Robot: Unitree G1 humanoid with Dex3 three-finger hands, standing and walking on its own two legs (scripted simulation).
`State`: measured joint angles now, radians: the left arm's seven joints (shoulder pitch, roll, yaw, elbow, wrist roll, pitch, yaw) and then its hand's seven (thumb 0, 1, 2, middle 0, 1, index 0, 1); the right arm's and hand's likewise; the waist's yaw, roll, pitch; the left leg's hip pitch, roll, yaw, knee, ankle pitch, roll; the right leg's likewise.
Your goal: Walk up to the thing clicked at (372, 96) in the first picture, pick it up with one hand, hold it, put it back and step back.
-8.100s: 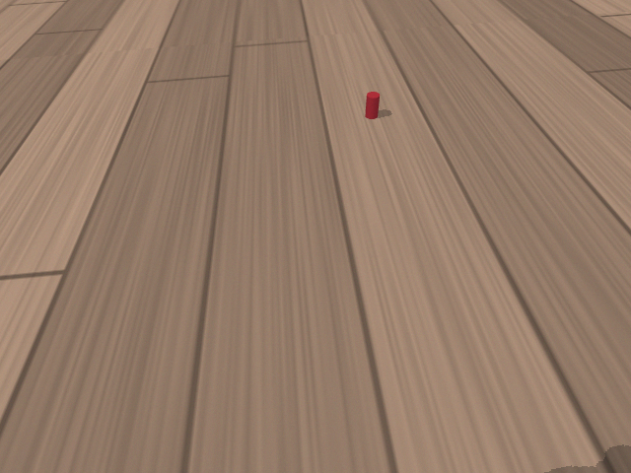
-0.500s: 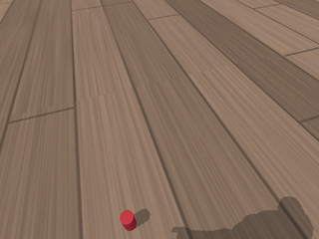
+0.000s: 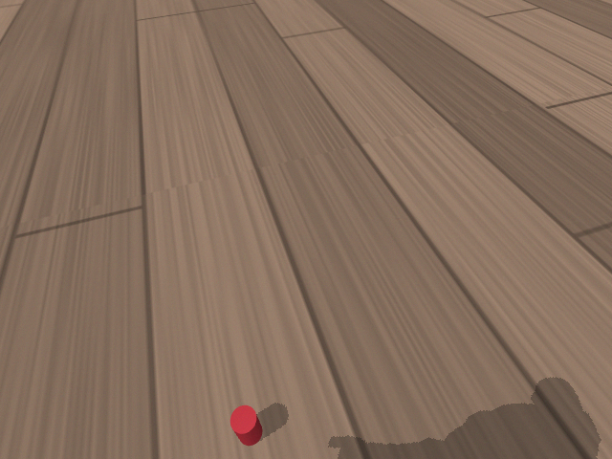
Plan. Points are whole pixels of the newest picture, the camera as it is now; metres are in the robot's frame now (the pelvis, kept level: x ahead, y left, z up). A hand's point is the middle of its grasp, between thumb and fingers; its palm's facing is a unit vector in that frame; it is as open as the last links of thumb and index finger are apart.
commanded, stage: stand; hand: left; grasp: from the side
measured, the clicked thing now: (247, 425) +0.36 +0.24 -0.72
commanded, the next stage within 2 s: rise first in 0.48 s
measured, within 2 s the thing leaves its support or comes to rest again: neither
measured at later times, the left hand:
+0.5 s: hand out of the picture +0.07 +0.25 -0.16, palm faces -0.03 -0.94 -0.34, open 7.4 cm
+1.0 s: hand out of the picture +0.15 +0.27 -0.18, palm faces -0.01 -0.92 -0.39, open 13.1 cm
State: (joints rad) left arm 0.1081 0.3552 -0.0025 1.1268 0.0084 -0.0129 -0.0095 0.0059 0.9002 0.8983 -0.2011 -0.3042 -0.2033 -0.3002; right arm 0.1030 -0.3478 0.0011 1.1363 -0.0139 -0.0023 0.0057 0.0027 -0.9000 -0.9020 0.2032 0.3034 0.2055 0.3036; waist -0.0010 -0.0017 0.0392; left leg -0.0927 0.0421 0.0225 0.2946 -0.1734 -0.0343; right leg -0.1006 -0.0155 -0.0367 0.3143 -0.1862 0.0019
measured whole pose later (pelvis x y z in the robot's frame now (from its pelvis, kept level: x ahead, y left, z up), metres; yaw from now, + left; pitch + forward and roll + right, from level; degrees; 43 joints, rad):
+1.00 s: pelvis -0.01 +0.01 -0.03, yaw +0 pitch +9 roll +0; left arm 0.05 0.32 0.17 0.86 0.13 0.10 0.01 0.00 0.00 0.59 -0.08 -0.59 -0.09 -0.56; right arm 0.26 -0.23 -0.03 0.70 0.02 -0.05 -0.02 0.01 -0.85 -0.89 0.20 0.30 0.21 0.30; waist -0.03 0.00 -0.03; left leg -0.52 0.04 0.02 0.71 -0.34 -0.02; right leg -0.51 -0.03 -0.03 0.70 -0.34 0.01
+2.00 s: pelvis -0.05 +0.02 -0.17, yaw +0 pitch +25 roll -3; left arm 0.07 0.46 0.37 0.58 0.00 -0.08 -0.17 -0.01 -0.47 0.20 -0.07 -0.21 -0.07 -0.21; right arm 0.18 -0.27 -0.01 0.58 -0.01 -0.23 -0.06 0.01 -0.89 -0.90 0.20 0.30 0.21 0.30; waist -0.04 -0.02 -0.16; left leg -1.31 0.04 -0.04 1.48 -0.61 -0.01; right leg -1.28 -0.04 -0.05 1.44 -0.60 0.02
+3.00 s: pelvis -0.10 +0.02 -0.37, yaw -4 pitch +32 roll -6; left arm -0.46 0.81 0.77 1.02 -0.15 -0.44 -0.64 -0.01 -0.42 0.14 -0.03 -0.12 -0.03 -0.11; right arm 0.08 -0.34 0.08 0.69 -0.04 -0.16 -0.03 0.00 -0.89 -0.90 0.21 0.30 0.21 0.30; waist -0.06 -0.03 -0.11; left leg -2.04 0.04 -0.11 2.15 -0.68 -0.01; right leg -1.98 -0.03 -0.07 2.08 -0.66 0.02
